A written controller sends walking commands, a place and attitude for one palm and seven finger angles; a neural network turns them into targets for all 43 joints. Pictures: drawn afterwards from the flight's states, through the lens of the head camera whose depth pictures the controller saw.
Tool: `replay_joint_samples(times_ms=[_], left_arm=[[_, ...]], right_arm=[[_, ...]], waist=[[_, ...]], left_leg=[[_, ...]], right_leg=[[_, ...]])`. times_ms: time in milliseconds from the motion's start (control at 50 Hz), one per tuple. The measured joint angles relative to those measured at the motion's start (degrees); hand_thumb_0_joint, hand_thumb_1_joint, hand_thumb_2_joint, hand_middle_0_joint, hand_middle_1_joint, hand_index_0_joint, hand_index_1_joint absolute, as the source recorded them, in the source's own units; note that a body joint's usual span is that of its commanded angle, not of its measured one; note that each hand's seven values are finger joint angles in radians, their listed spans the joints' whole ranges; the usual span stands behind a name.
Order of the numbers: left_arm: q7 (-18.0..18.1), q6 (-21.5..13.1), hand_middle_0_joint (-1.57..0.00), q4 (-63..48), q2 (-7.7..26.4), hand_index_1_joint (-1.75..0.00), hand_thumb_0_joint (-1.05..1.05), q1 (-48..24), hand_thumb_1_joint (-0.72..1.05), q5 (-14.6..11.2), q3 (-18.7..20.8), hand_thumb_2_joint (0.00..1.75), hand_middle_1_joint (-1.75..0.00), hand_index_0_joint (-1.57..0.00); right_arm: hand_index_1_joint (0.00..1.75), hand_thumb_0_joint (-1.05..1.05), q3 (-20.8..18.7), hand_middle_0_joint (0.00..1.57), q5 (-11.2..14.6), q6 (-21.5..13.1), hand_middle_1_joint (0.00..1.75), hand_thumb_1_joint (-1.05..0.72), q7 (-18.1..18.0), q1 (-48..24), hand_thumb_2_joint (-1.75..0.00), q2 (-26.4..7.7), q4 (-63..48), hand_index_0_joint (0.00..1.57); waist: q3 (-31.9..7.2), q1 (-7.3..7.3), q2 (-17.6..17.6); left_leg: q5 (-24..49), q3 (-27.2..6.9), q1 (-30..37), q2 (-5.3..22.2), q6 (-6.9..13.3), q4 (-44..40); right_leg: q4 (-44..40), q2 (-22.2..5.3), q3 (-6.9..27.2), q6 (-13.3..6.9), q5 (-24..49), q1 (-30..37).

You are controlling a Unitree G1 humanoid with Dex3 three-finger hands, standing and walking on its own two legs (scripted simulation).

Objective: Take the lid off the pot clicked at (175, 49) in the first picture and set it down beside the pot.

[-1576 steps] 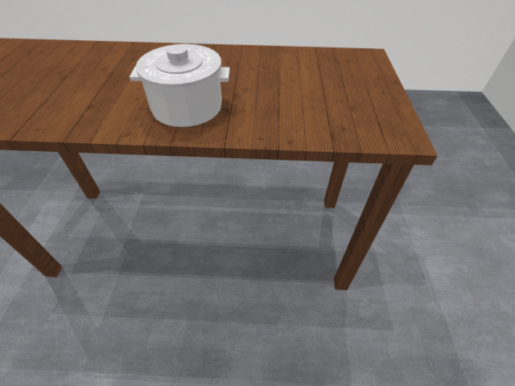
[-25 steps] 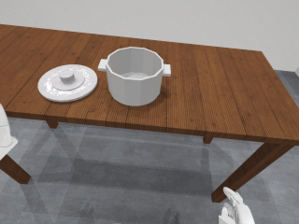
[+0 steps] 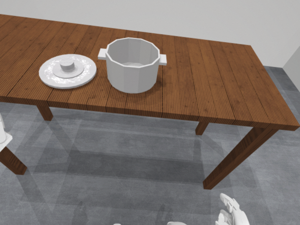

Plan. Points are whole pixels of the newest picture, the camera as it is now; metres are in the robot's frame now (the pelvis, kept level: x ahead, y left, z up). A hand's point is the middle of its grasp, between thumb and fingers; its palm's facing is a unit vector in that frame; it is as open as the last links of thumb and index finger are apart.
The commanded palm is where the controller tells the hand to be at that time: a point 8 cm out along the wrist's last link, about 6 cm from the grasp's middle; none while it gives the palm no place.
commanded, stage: step back with the hand held close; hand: left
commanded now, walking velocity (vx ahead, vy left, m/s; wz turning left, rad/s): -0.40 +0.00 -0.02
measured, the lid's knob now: (67, 64) +0.61 +0.32 +0.06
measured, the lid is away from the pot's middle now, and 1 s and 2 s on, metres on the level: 0.23 0.23 0.23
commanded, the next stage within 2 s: stop stepping back and stand still in 0.10 s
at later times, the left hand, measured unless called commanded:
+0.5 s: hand out of the picture +0.10 +0.24 +0.23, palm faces +0.39 -0.83 -0.39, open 7.4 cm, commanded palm +0.04 +0.28 +0.24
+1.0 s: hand out of the picture +0.07 +0.26 +0.22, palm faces +0.38 -0.84 -0.40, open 7.4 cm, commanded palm none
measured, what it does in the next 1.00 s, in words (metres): walks backwards: right foot, then left foot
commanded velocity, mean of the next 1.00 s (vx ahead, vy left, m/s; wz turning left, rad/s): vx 0.05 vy -0.01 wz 0.01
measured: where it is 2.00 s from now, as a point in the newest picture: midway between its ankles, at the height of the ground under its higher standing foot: outside the picture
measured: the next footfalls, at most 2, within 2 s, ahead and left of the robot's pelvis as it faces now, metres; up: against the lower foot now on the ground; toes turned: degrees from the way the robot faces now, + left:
right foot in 0.14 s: -0.06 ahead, -0.16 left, +0.00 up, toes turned -3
left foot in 0.34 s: +0.02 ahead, +0.09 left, +0.00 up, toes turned -3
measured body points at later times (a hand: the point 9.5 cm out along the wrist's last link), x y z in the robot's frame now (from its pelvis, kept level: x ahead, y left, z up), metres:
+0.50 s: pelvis -0.10 +0.01 +0.01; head -0.11 +0.05 +0.46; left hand +0.07 +0.29 +0.25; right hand +0.05 -0.25 -0.04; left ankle -0.02 +0.10 -0.73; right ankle -0.12 -0.13 -0.72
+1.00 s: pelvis -0.14 +0.03 +0.01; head -0.15 +0.05 +0.46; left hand +0.05 +0.30 +0.24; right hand -0.01 -0.19 -0.07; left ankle -0.09 +0.12 -0.73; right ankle -0.15 -0.08 -0.71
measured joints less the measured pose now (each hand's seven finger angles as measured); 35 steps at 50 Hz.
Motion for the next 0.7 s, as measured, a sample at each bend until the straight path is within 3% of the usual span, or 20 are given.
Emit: replay_joint_samples(times_ms=[60, 140, 160, 220, 260, 300, 360, 420, 480, 580, 620, 700], left_arm=[[0.8, 0.1, -0.21, -0.7, 0.2, -0.3, 0.01, -0.2, 0.88, -0.6, 1.2, 0.9, -0.3, -0.21], [0.1, -0.2, -0.2, 0.6, 0.9, -0.3, 0.01, -2.5, 0.89, -0.8, 0.1, 0.9, -0.3, -0.21], [-0.5, -0.5, -0.2, 1.3, 0.8, -0.3, 0.01, -3.4, 0.89, -0.6, -0.7, 0.9, -0.3, -0.21], [-2.9, -1.8, -0.2, 6.1, 1.4, -0.3, 0.01, -5.3, 0.89, 0.7, -5.0, 0.9, -0.3, -0.21], [-4.9, 2.3, -0.2, 7.5, 1.7, -0.3, 0.01, -5.0, 0.89, 0.3, -7.3, 0.9, -0.3, -0.21], [-4.6, 2.7, -0.21, 5.6, 2.3, -0.3, 0.01, 0.6, 0.89, -0.3, -5.9, 0.9, -0.3, -0.21], [-3.5, 2.6, -0.21, 1.6, 2.4, -0.3, 0.01, 7.8, 0.88, -1.2, -3.3, 0.9, -0.3, -0.22], [-2.3, 1.9, -0.21, 0.8, 2.2, -0.3, 0.01, 7.7, 0.88, -1.5, -1.9, 0.9, -0.3, -0.22], [-1.3, 1.4, -0.21, 2.8, 1.3, -0.3, 0.01, 4.1, 0.88, -0.8, -1.2, 0.9, -0.3, -0.22], [-1.1, 2.3, -0.21, 7.2, -1.5, -0.3, 0.01, -1.1, 0.89, 0.2, -2.8, 0.9, -0.3, -0.21], [-1.6, 2.8, -0.2, 7.3, -1.9, -0.3, 0.01, -0.8, 0.89, 0.4, -4.2, 0.9, -0.3, -0.21], [-2.3, 3.2, -0.21, 4.0, -1.7, -0.3, 0.01, 2.7, 0.89, 0.6, -6.0, 0.9, -0.3, -0.21]], right_arm=[[0.3, 0.02, 0.5, 0.2, -0.4, -1.1, 0.3, -0.9, 0.7, 0.4, -0.9, 0.8, 0.7, 0.2], [0.3, 0.02, 1.8, 0.2, -1.2, -1.5, 0.3, -0.9, 1.1, -2.1, -0.9, 0.9, 0.8, 0.2], [0.3, 0.02, 2.1, 0.2, -1.2, -1.1, 0.3, -0.9, 1.0, -3.3, -0.9, 0.6, 0.9, 0.21], [0.3, 0.01, 2.0, 0.2, -0.7, -0.8, 0.3, -0.9, 0.7, -4.9, -0.9, -1.0, 1.8, 0.21], [0.3, 0.01, 1.5, 0.2, 0.5, 1.0, 0.3, -0.9, 0.6, -5.0, -0.9, -2.1, 1.8, 0.21], [0.3, 0.02, 1.1, 0.2, 0.9, 2.6, 0.3, -0.9, -0.4, -3.8, -0.9, -2.3, 0.4, 0.21], [0.3, 0.02, 0.2, 0.2, 1.2, 3.1, 0.3, -0.9, -1.7, -1.1, -0.9, -3.1, -2.2, 0.21], [0.3, 0.02, 0.4, 0.2, 1.5, 1.8, 0.3, -0.9, -2.5, 0.1, -0.9, -3.2, -2.8, 0.2], [0.3, 0.02, 1.4, 0.2, 1.2, -0.1, 0.3, -0.9, -2.7, 0.6, -0.9, -2.8, -2.8, 0.2], [0.3, 0.02, 2.9, 0.2, 0.6, -1.3, 0.3, -0.9, -2.0, -0.2, -0.9, -1.3, -2.4, 0.2], [0.3, 0.02, 3.3, 0.2, 0.0, -0.9, 0.3, -0.9, -1.5, -0.5, -0.9, -0.9, -2.0, 0.2], [0.3, 0.02, 3.5, 0.2, -0.4, 1.0, 0.3, -0.9, -1.0, -0.1, -0.9, -1.0, -0.8, 0.21]], waist=[[-1.6, 1.03, 0.1], [-1.7, 1.4, -0.1], [-1.2, 1.52, 0.5], [-0.6, 0.93, 2.9], [-0.7, 0.17, 2.6], [-2.3, -1.36, 1.1], [-4.3, -2.68, -0.1], [-2.9, -0.85, -2.3], [-1.9, 0.58, -2.6], [-1.3, 0.64, -1.0], [-1.1, 0.56, -0.1], [-2.7, 2.11, -0.7]], left_leg=[[3.1, 1.0, -0.1, 1.1, -0.3, -4.3], [5.7, 3.0, -2.2, 1.3, -0.8, -5.7], [6.1, 3.2, -2.9, 2.0, -1.0, -5.2], [7.9, 1.0, -4.2, 2.4, -2.3, -2.7], [2.0, -0.1, -3.9, 0.9, -2.9, 2.2], [-1.4, -0.1, -1.2, -0.6, -2.6, 3.4], [-1.9, -0.2, 3.4, -1.8, -1.1, -2.7], [1.8, 0.6, 4.6, -2.8, 0.0, -5.3], [4.6, 0.6, 5.4, -2.8, 0.0, -8.5], [4.1, -0.3, 5.3, -3.0, -0.5, -11.2], [0.2, -0.4, 4.5, -2.8, -0.8, -9.1], [-5.3, 1.0, 2.1, -3.2, -1.6, 5.7]], right_leg=[[-12.4, -1.2, -2.1, -0.5, -1.4, 7.6], [-33.7, -3.2, -2.3, -1.0, 8.7, 17.5], [-36.1, -2.9, -2.2, -0.3, 8.9, 18.1], [-35.1, -1.7, -2.6, 0.7, 9.7, 16.9], [-32.7, -2.6, -2.4, 1.0, 9.0, 16.4], [-31.5, -3.7, -1.7, 1.1, 8.4, 15.9], [-30.5, -4.6, -1.6, 1.8, 8.2, 15.1], [-31.3, -5.6, -1.2, 0.8, 9.3, 15.6], [-30.9, -4.8, -1.9, -0.1, 6.1, 15.7], [-34.9, -3.2, -3.2, -1.2, 7.9, 18.0], [-35.9, -3.2, -3.8, -1.4, 9.6, 18.5], [-34.5, -4.2, -3.1, -1.9, 13.7, 17.7]])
